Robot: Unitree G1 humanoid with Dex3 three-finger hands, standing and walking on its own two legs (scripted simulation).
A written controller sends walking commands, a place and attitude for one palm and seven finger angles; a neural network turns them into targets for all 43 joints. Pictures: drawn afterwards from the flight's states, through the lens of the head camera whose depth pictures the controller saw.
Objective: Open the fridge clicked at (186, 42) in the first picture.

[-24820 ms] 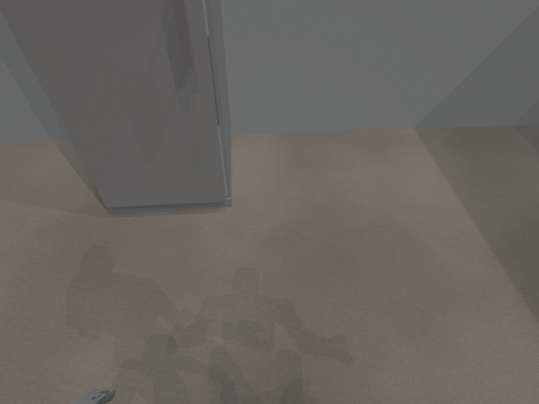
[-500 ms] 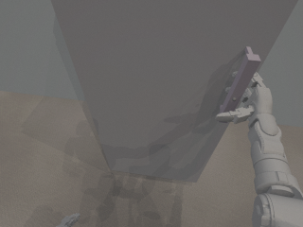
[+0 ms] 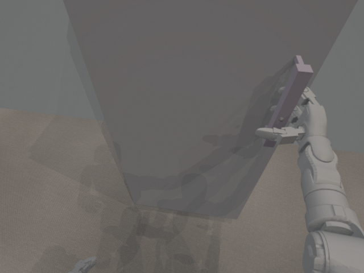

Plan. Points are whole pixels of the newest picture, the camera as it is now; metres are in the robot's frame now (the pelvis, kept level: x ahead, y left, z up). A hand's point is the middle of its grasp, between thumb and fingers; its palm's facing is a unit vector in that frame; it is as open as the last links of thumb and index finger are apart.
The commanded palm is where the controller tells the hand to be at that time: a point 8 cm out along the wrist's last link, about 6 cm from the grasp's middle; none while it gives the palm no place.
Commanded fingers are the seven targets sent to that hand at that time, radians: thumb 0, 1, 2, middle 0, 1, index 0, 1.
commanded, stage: grip the handle and tug to test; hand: right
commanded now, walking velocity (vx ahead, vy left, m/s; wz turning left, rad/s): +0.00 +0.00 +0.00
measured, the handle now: (281, 105) +0.49 -0.17 +0.13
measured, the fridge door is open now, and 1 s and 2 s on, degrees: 0 0 15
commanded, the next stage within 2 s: pull the door a little, standing still in 1.18 s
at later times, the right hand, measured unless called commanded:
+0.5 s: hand (280, 119) +0.43 -0.16 +0.14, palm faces +0.04 +1.00 +0.02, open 7.0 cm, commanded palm +0.40 -0.22 +0.13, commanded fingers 0.00 -0.90 -0.90 0.45 1.40 0.45 1.40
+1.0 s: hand (279, 119) +0.43 -0.16 +0.14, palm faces +0.06 +1.00 +0.01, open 6.9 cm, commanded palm +0.38 -0.21 +0.13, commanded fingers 0.00 -0.90 -0.90 0.45 1.40 0.45 1.40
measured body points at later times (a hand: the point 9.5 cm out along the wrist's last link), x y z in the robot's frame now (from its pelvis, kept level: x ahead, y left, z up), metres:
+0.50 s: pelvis +0.01 +0.00 +0.00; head +0.02 +0.00 +0.45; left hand +0.10 +0.26 -0.11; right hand +0.42 -0.21 +0.14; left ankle -0.03 +0.12 -0.72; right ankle +0.05 -0.11 -0.72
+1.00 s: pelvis +0.01 +0.00 +0.00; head +0.02 +0.01 +0.45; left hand +0.10 +0.26 -0.10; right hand +0.42 -0.21 +0.14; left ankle -0.03 +0.12 -0.72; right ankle +0.05 -0.11 -0.72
